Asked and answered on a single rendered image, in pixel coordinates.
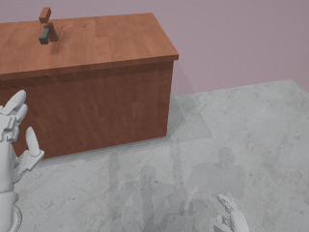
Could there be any counter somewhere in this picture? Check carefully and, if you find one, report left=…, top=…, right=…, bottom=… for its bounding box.
left=0, top=7, right=180, bottom=160

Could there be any tap lever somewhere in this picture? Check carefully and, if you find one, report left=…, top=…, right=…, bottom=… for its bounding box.
left=39, top=26, right=51, bottom=45

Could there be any left robot forearm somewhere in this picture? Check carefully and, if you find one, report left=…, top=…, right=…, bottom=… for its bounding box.
left=0, top=191, right=22, bottom=232

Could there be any right robot hand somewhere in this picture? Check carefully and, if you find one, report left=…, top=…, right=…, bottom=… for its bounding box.
left=213, top=194, right=251, bottom=232

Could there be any left robot hand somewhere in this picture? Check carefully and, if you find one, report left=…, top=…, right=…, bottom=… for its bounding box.
left=0, top=90, right=44, bottom=193

